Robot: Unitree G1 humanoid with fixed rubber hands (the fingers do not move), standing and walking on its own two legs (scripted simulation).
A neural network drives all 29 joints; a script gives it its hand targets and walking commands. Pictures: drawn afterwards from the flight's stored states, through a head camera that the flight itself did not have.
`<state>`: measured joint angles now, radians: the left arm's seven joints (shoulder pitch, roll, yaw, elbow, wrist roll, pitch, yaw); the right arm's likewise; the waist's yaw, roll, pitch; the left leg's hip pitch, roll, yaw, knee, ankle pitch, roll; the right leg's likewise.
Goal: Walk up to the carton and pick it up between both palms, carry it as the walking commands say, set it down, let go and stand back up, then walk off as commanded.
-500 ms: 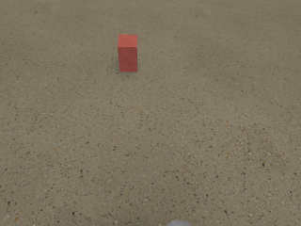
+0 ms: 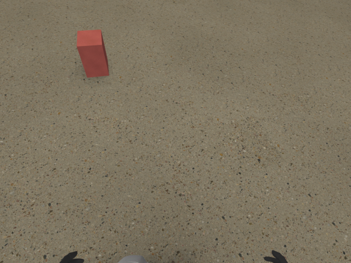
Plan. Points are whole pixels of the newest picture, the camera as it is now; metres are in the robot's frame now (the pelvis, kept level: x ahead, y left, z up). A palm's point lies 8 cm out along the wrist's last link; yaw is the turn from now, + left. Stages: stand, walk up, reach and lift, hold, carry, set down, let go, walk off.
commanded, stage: walk off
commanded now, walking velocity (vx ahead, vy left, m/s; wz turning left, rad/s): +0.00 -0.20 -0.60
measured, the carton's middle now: (93, 54) +1.62 +0.75 -0.62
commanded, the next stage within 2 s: stand in 0.32 s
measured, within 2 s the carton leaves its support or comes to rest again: neither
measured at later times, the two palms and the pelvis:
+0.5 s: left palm (142, 237) +0.18 +0.08 -0.10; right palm out of the picture -0.08 -0.43 -0.13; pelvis -0.03 -0.13 -0.01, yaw -16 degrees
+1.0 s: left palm out of the picture +0.06 +0.05 -0.13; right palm out of the picture -0.05 -0.41 -0.11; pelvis -0.04 -0.17 +0.01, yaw -18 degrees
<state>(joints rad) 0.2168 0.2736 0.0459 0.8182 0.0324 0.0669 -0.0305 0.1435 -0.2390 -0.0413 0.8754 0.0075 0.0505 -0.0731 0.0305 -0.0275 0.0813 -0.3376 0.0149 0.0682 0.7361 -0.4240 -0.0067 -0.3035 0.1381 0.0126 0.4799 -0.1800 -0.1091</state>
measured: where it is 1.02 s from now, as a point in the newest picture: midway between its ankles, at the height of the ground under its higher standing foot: outside the picture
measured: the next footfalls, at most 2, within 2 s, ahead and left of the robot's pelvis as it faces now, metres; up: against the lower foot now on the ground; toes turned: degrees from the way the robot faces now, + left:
left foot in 0.04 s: +0.04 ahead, +0.09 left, +0.00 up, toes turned +3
right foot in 0.44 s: -0.01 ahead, -0.28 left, +0.00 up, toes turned -20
